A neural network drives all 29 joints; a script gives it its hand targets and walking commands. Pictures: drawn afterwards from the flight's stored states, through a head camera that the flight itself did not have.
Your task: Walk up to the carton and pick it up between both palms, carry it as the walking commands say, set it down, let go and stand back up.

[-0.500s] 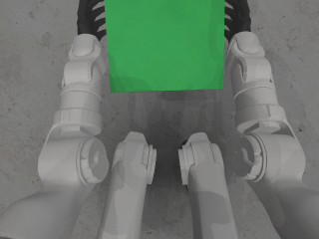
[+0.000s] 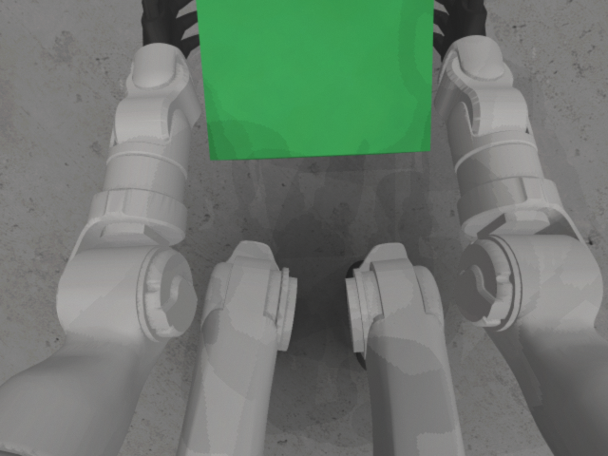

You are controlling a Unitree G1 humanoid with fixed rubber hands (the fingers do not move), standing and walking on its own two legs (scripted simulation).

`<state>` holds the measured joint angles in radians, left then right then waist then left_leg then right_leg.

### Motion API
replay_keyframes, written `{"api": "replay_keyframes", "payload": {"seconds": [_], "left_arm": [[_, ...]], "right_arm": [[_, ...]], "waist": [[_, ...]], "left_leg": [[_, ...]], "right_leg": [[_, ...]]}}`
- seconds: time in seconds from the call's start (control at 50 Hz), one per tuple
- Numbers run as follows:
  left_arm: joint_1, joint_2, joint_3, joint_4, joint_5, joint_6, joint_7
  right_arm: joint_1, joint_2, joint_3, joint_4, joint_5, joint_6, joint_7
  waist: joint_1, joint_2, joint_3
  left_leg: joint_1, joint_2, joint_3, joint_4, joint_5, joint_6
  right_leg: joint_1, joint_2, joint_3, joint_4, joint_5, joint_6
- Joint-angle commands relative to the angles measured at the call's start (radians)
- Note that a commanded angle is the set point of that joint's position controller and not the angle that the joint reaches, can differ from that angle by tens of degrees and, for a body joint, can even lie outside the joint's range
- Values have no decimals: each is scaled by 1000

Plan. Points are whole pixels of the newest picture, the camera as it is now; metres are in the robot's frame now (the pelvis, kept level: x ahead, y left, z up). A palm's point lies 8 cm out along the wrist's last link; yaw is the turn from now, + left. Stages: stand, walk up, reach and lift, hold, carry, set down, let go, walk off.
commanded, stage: set down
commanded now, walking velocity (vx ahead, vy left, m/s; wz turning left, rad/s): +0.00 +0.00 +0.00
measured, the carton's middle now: (312, 74) +0.52 +0.01 -0.22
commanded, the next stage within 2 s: none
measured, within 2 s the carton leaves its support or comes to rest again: rests again in 0.76 s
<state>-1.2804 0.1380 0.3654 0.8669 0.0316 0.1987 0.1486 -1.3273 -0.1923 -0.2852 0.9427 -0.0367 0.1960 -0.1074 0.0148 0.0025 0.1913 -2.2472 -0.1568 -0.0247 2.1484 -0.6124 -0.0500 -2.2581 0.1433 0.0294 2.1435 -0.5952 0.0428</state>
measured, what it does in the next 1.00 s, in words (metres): stands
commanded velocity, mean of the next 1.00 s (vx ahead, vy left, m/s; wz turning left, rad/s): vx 0.00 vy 0.00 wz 0.00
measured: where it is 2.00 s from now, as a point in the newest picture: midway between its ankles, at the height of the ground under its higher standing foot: (309, 334)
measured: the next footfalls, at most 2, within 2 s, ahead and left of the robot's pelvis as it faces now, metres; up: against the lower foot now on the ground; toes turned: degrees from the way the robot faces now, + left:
none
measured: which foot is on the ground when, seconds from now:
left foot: down 0.00-1.00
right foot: down 0.00-1.00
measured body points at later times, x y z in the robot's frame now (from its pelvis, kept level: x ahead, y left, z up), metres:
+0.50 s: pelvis +0.00 +0.00 -0.01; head +0.35 +0.00 +0.27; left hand +0.53 +0.16 -0.17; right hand +0.54 -0.15 -0.17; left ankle +0.10 +0.11 -0.35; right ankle +0.10 -0.11 -0.35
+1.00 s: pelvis +0.00 +0.00 -0.02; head +0.35 +0.00 +0.25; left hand +0.52 +0.16 -0.19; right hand +0.54 -0.15 -0.19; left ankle +0.10 +0.11 -0.35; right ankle +0.10 -0.11 -0.35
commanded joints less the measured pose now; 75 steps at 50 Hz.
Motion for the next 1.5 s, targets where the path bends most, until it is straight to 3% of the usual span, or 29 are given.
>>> {"api": "replay_keyframes", "payload": {"seconds": [0.0,0.3,0.72,1.2,1.34,1.48], "left_arm": [[-596,-907,-413,-54,-75,-13,-269],[-635,-865,-375,-23,-69,-29,-278],[-614,-826,-384,-14,-80,-60,-278],[-632,-769,-349,35,-73,-67,-291],[-613,-668,-318,50,-67,-78,-270],[-549,-409,-245,87,-62,-111,-203]], "right_arm": [[-560,913,349,-77,72,-20,240],[-596,874,317,-41,59,-36,244],[-582,839,336,-28,84,-68,247],[-601,776,304,21,83,-81,260],[-584,666,271,31,75,-93,241],[-525,404,209,60,72,-124,175]], "waist": [[5,-6,-1100],[2,-7,-1013],[7,-10,-950],[3,-4,-826],[0,0,-823],[-5,-3,-845]], "left_leg": [[513,-2,75,-159,403,14],[449,3,72,-135,347,25],[435,7,57,-94,386,31],[407,19,47,-72,323,44],[423,23,48,-67,315,38],[459,36,50,-73,306,25]], "right_leg": [[542,15,-72,-140,379,-33],[515,8,-57,-123,342,-44],[484,0,-41,-82,378,-48],[427,-14,-33,-57,304,-56],[435,-21,-40,-53,290,-52],[478,-35,-48,-59,284,-40]]}}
